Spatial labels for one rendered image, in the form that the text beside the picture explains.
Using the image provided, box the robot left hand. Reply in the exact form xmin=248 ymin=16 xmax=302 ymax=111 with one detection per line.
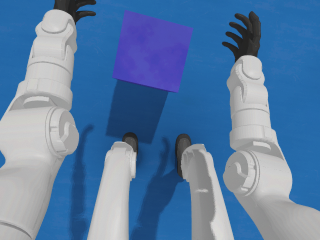
xmin=53 ymin=0 xmax=97 ymax=25

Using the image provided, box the right robot forearm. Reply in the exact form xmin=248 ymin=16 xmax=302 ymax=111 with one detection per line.
xmin=226 ymin=55 xmax=293 ymax=180

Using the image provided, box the left robot shin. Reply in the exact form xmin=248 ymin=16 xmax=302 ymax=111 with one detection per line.
xmin=104 ymin=141 xmax=133 ymax=163

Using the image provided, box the robot right upper arm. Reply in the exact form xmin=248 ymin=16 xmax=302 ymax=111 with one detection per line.
xmin=223 ymin=149 xmax=320 ymax=240

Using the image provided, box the carton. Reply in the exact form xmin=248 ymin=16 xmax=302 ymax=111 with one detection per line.
xmin=112 ymin=10 xmax=193 ymax=93

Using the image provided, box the left robot forearm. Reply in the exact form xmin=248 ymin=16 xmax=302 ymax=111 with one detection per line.
xmin=0 ymin=9 xmax=78 ymax=153

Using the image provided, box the robot left upper arm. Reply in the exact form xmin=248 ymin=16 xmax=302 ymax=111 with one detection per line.
xmin=0 ymin=106 xmax=79 ymax=240

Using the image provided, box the robot right hand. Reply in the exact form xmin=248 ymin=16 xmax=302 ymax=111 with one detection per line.
xmin=222 ymin=11 xmax=261 ymax=63

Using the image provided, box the robot left foot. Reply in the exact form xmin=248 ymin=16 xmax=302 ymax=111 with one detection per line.
xmin=122 ymin=132 xmax=139 ymax=157

